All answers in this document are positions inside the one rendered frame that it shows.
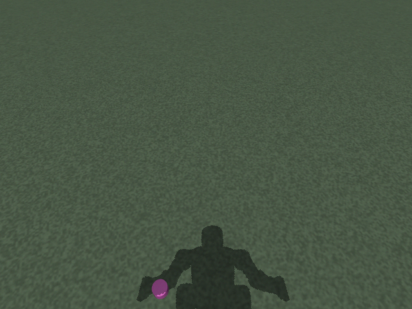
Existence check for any tin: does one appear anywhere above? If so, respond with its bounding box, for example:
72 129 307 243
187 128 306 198
152 279 169 299

